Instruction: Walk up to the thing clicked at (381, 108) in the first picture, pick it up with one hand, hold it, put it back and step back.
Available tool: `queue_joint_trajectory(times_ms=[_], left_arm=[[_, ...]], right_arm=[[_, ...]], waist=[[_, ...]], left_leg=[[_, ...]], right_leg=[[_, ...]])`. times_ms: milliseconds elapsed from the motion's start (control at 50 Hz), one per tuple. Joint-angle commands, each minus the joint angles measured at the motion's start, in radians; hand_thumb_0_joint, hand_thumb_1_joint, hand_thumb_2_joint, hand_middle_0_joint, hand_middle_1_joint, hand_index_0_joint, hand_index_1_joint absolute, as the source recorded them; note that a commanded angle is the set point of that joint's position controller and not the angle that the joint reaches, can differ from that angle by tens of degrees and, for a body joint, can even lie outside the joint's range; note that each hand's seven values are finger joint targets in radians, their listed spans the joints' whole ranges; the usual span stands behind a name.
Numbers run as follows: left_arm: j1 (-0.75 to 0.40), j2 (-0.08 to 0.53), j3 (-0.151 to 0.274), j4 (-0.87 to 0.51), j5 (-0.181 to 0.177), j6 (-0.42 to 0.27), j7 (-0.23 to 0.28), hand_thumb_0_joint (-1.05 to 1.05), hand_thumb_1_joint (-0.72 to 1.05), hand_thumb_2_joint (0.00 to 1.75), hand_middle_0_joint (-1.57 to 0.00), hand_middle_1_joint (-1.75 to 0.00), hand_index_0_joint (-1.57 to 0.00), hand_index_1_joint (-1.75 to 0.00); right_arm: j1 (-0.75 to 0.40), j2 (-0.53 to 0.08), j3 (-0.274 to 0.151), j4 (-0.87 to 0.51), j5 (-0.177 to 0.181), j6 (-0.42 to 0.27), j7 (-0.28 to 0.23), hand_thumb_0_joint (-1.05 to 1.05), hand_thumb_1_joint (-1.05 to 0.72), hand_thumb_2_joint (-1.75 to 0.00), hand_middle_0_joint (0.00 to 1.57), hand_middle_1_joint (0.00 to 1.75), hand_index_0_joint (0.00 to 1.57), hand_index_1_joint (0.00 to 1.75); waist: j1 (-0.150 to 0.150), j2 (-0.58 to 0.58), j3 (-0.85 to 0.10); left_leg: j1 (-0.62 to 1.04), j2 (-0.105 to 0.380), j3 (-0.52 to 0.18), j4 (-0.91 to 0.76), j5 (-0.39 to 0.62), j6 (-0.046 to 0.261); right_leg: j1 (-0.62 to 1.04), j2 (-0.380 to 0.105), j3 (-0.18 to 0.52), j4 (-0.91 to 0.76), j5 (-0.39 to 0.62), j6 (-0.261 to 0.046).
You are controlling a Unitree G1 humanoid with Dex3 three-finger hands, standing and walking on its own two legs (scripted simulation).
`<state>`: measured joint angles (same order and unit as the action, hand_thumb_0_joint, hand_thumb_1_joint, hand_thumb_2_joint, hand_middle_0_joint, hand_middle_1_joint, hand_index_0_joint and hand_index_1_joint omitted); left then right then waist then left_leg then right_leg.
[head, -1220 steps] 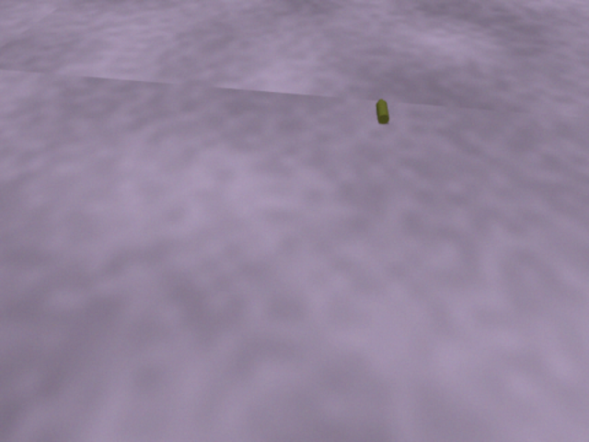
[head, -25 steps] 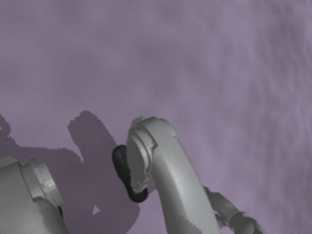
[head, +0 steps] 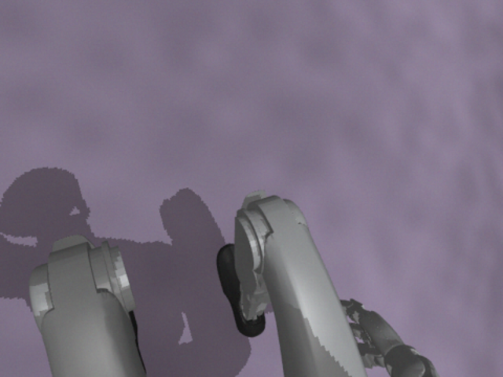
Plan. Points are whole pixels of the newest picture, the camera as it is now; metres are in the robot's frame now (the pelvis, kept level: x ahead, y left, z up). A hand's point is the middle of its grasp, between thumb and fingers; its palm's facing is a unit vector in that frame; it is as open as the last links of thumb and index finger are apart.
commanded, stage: settle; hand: left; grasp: from above
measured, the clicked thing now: out of the picture +0.49 +0.39 -0.20
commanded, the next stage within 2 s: lift in 0.12 s
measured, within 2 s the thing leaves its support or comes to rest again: neither
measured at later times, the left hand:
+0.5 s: hand out of the picture +0.46 +0.38 -0.10, palm faces -0.48 -0.14 -0.87, open 9.4 cm
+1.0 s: hand out of the picture +0.38 +0.36 +0.07, palm faces -0.42 -0.14 -0.90, open 9.2 cm
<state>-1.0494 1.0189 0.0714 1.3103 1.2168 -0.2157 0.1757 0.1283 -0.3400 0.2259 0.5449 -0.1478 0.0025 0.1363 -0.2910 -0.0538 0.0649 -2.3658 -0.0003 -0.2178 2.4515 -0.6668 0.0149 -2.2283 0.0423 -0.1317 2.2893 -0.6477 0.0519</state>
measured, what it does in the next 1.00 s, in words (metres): rises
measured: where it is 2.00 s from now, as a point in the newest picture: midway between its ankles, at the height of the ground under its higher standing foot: (188, 330)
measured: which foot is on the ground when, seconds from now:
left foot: down 0.00-1.00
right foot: down 0.00-1.00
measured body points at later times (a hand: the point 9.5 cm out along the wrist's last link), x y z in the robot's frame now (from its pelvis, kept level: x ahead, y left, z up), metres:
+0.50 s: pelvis +0.00 +0.00 +0.03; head +0.24 +0.10 +0.39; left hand +0.48 +0.38 -0.05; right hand +0.07 -0.27 -0.06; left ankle +0.07 +0.12 -0.29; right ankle +0.12 -0.13 -0.29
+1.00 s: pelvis +0.00 +0.00 +0.14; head +0.17 +0.07 +0.55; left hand +0.39 +0.36 +0.12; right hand +0.16 -0.25 +0.02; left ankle +0.07 +0.12 -0.29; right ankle +0.12 -0.13 -0.29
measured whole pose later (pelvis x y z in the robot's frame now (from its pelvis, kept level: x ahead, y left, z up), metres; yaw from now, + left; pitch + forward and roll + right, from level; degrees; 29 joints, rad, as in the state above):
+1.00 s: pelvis +0.00 +0.00 +0.14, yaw +8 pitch +32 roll -7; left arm -0.60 0.71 0.02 0.75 0.98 -0.16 -0.04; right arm 0.14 -0.26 0.03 0.60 0.00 0.11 0.02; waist -0.12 0.04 -0.16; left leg -1.91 0.01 -0.08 1.96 -0.62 0.02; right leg -1.84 0.01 -0.03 1.89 -0.62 0.06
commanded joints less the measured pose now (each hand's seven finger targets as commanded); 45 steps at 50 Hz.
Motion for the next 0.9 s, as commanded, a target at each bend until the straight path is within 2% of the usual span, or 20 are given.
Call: queue_joint_trajectory(times_ms=[0, 120, 140, 180, 200, 220, 240, 260, 280, 300, 360, 440, 480, 520, 540, 600, 640, 660, 720, 880], left_arm=[[-0.331, 0.269, 0.052, -0.219, -0.01, -0.01, 0.024, 0.0, 0.66, 0.79, -0.88, -0.95, -0.96, -0.87], [-0.35, 0.262, 0.06, -0.247, -0.012, -0.002, 0.006, 0.0, 0.66, 0.82, -0.89, -0.95, -0.97, -0.87], [-0.35, 0.275, 0.066, -0.254, -0.007, 0.0, 0.002, 0.0, 0.67, 0.83, -0.9, -0.95, -0.97, -0.88], [-0.346, 0.26, 0.061, -0.249, -0.017, 0.005, -0.003, 0.0, 0.64, 0.8, -0.91, -0.95, -0.98, -0.88], [-0.321, 0.254, 0.062, -0.233, -0.019, 0.01, -0.008, 0.0, 0.62, 0.78, -0.83, -0.89, -0.91, -0.81], [-0.316, 0.262, 0.072, -0.248, -0.025, 0.014, -0.017, 0.0, 0.59, 0.74, -0.87, -0.9, -0.94, -0.83], [-0.322, 0.267, 0.076, -0.272, -0.032, 0.017, -0.028, 0.0, 0.58, 0.73, -0.8, -0.87, -0.88, -0.78], [-0.299, 0.255, 0.07, -0.265, -0.038, 0.022, -0.04, 0.0, 0.56, 0.73, -0.85, -0.9, -0.92, -0.83], [-0.324, 0.246, 0.067, -0.3, -0.047, 0.024, -0.049, 0.0, 0.61, 0.72, -0.85, -0.89, -0.93, -0.81], [-0.291, 0.246, 0.072, -0.296, -0.059, 0.032, -0.06, 0.0, 0.62, 0.72, -0.85, -0.89, -0.93, -0.81], [-0.243, 0.233, 0.08, -0.319, -0.092, 0.045, -0.097, 0.0, 0.66, 0.7, -0.88, -0.88, -0.97, -0.79], [-0.217, 0.22, 0.09, -0.43, -0.114, 0.034, -0.146, 0.0, 0.71, 0.68, -0.89, -0.88, -0.99, -0.78], [-0.184, 0.191, 0.089, -0.465, -0.138, 0.024, -0.166, 0.0, 0.72, 0.71, -0.91, -0.88, -1.0, -0.79], [-0.175, 0.21, 0.111, -0.505, -0.152, 0.01, -0.177, 0.0, 0.71, 0.69, -0.91, -0.87, -1.0, -0.77], [-0.124, 0.192, 0.112, -0.488, -0.158, 0.007, -0.182, 0.0, 0.71, 0.7, -0.91, -0.86, -1.0, -0.77], [-0.104, 0.159, 0.106, -0.549, -0.175, -0.009, -0.191, 0.0, 0.74, 0.71, -0.92, -0.87, -1.01, -0.78], [-0.07, 0.131, 0.104, -0.555, -0.186, -0.013, -0.188, 0.0, 0.72, 0.73, -0.93, -0.85, -1.01, -0.76], [-0.067, 0.102, 0.084, -0.571, -0.191, -0.014, -0.188, 0.0, 0.73, 0.71, -0.92, -0.84, -1.01, -0.75], [-0.024, 0.081, 0.077, -0.613, -0.199, -0.009, -0.185, 0.0, 0.72, 0.69, -0.91, -0.82, -1.0, -0.73], [0.081, 0.014, 0.063, -0.73, -0.248, 0.037, -0.17, 0.0, 0.67, 0.63, -0.85, -0.79, -0.95, -0.7]], right_arm=[[0.217, -0.282, -0.109, -0.003, 0.009, 0.023, -0.03, 0.0, -0.9, -0.9, 0.2, 0.3, 0.2, 0.3], [0.223, -0.283, -0.12, -0.009, 0.016, 0.047, -0.044, 0.0, -0.9, -0.9, 0.2, 0.3, 0.2, 0.3], [0.219, -0.282, -0.124, -0.008, 0.019, 0.052, -0.047, 0.0, -0.9, -0.89, 0.2, 0.3, 0.2, 0.3], [0.233, -0.272, -0.124, -0.006, 0.021, 0.056, -0.047, 0.0, -0.91, -0.91, 0.2, 0.3, 0.2, 0.3], [0.237, -0.276, -0.129, -0.007, 0.022, 0.058, -0.049, 0.0, -0.88, -0.89, 0.2, 0.3, 0.2, 0.3], [0.24, -0.275, -0.132, -0.013, 0.024, 0.061, -0.05, 0.0, -0.91, -0.91, 0.2, 0.3, 0.2, 0.3], [0.241, -0.274, -0.137, -0.015, 0.027, 0.064, -0.052, 0.0, -0.88, -0.89, 0.2, 0.3, 0.2, 0.3], [0.245, -0.269, -0.14, -0.017, 0.029, 0.067, -0.053, 0.0, -0.91, -0.91, 0.2, 0.3, 0.2, 0.3], [0.249, -0.266, -0.143, -0.012, 0.031, 0.073, -0.055, 0.0, -0.9, -0.91, 0.2, 0.3, 0.2, 0.3], [0.253, -0.261, -0.149, -0.012, 0.035, 0.078, -0.055, 0.0, -0.9, -0.9, 0.2, 0.3, 0.2, 0.3], [0.261, -0.262, -0.163, -0.019, 0.045, 0.09, -0.06, 0.0, -0.9, -0.9, 0.2, 0.3, 0.2, 0.3], [0.263, -0.248, -0.184, -0.012, 0.058, 0.109, -0.068, 0.0, -0.9, -0.9, 0.2, 0.3, 0.2, 0.3], [0.259, -0.236, -0.192, -0.009, 0.065, 0.114, -0.071, 0.0, -0.9, -0.9, 0.2, 0.3, 0.2, 0.3], [0.256, -0.234, -0.2, -0.007, 0.069, 0.12, -0.078, 0.0, -0.9, -0.9, 0.2, 0.3, 0.2, 0.3], [0.253, -0.232, -0.206, -0.003, 0.073, 0.122, -0.082, 0.0, -0.9, -0.9, 0.2, 0.3, 0.2, 0.3], [0.243, -0.205, -0.221, -0.007, 0.085, 0.124, -0.087, 0.0, -0.9, -0.9, 0.2, 0.3, 0.2, 0.3], [0.236, -0.2, -0.236, 0.001, 0.092, 0.123, -0.092, 0.0, -0.9, -0.9, 0.2, 0.3, 0.2, 0.3], [0.229, -0.191, -0.24, -0.003, 0.096, 0.12, -0.096, 0.0, -0.9, -0.9, 0.2, 0.3, 0.2, 0.3], [0.218, -0.179, -0.253, -0.005, 0.113, 0.117, -0.102, 0.0, -0.89, -0.9, 0.2, 0.3, 0.2, 0.3], [0.179, -0.15, -0.278, 0.004, 0.143, 0.095, -0.13, 0.0, -0.89, -0.9, 0.2, 0.3, 0.2, 0.3]], waist=[[-0.031, 0.495, -0.737], [-0.023, 0.511, -0.729], [-0.011, 0.52, -0.746], [-0.021, 0.5, -0.744], [-0.016, 0.488, -0.732], [-0.005, 0.489, -0.75], [0.001, 0.51, -0.774], [0.009, 0.505, -0.784], [0.002, 0.513, -0.805], [0.016, 0.494, -0.836], [0.029, 0.467, -0.818], [0.054, 0.498, -0.873], [0.063, 0.471, -0.869], [0.072, 0.46, -0.876], [0.083, 0.437, -0.861], [0.098, 0.43, -0.901], [0.108, 0.411, -0.89], [0.101, 0.415, -0.875], [0.122, 0.411, -0.874], [0.144, 0.337, -0.877]], left_leg=[[0.598, 0.02, 0.094, -0.257, 0.234, -0.01], [0.617, 0.009, 0.09, -0.284, 0.218, -0.012], [0.628, 0.01, 0.092, -0.296, 0.199, -0.011], [0.617, 0.01, 0.102, -0.299, 0.194, -0.007], [0.605, 0.005, 0.105, -0.301, 0.202, -0.007], [0.618, 0.004, 0.105, -0.311, 0.207, -0.007], [0.64, 0.002, 0.105, -0.32, 0.22, -0.007], [0.656, 0.005, 0.106, -0.329, 0.217, -0.006], [0.652, 0.004, 0.113, -0.332, 0.224, -0.003], [0.677, 0.007, 0.117, -0.338, 0.242, 0.001], [0.648, -0.004, 0.121, -0.361, 0.229, 0.001], [0.724, -0.005, 0.123, -0.398, 0.26, 0.0], [0.738, -0.005, 0.125, -0.417, 0.254, 0.004], [0.744, -0.01, 0.13, -0.429, 0.245, 0.008], [0.751, -0.01, 0.128, -0.437, 0.239, 0.007], [0.786, -0.006, 0.132, -0.492, 0.202, 0.014], [0.8, -0.007, 0.13, -0.528, 0.172, 0.015], [0.795, -0.005, 0.125, -0.557, 0.137, 0.014], [0.845, 0.006, 0.101, -0.64, 0.081, 0.017], [0.988, 0.013, 0.095, -0.782, 0.092, 0.019]], right_leg=[[0.316, 0.021, -0.081, -0.194, 0.229, -0.095], [0.267, 0.014, -0.076, -0.207, 0.201, -0.105], [0.255, 0.014, -0.074, -0.207, 0.184, -0.108], [0.288, 0.014, -0.068, -0.221, 0.185, -0.103], [0.29, 0.012, -0.068, -0.227, 0.188, -0.106], [0.298, 0.012, -0.064, -0.231, 0.188, -0.106], [0.3, 0.009, -0.062, -0.233, 0.195, -0.106], [0.302, 0.011, -0.058, -0.24, 0.189, -0.107], [0.317, 0.01, -0.057, -0.246, 0.198, -0.105], [0.334, 0.011, -0.052, -0.252, 0.212, -0.101], [0.348, 0.005, -0.043, -0.274, 0.195, -0.108], [0.363, 0.001, -0.03, -0.292, 0.211, -0.11], [0.363, -0.001, -0.021, -0.313, 0.205, -0.11], [0.381, -0.004, -0.011, -0.334, 0.2, -0.11], [0.368, -0.007, -0.009, -0.338, 0.191, -0.113], [0.402, -0.006, 0.007, -0.368, 0.178, -0.104], [0.399, -0.01, 0.012, -0.387, 0.164, -0.104], [0.397, -0.009, 0.013, -0.394, 0.146, -0.104], [0.431, -0.01, 0.015, -0.419, 0.135, -0.093], [0.597, -0.011, 0.029, -0.551, 0.162, -0.075]])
